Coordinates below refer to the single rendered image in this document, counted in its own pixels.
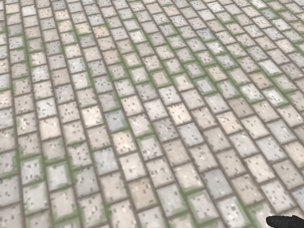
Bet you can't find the robot right hand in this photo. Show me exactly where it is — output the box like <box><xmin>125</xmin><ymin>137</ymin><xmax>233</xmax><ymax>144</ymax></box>
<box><xmin>266</xmin><ymin>215</ymin><xmax>304</xmax><ymax>228</ymax></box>

